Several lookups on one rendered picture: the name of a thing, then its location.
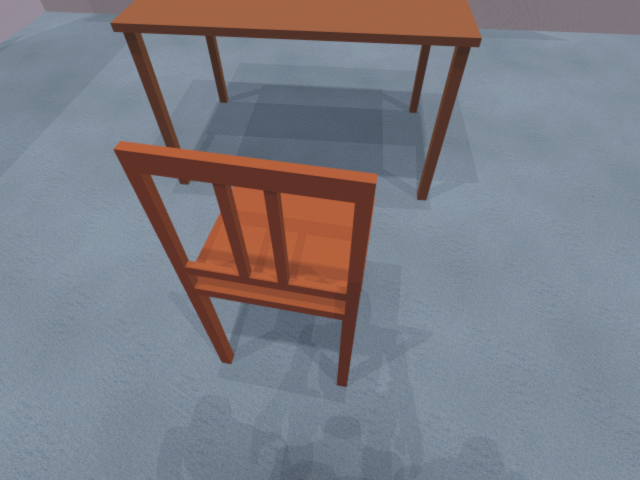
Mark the table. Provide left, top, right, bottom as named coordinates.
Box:
left=110, top=0, right=482, bottom=200

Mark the chair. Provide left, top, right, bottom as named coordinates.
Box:
left=113, top=141, right=378, bottom=387

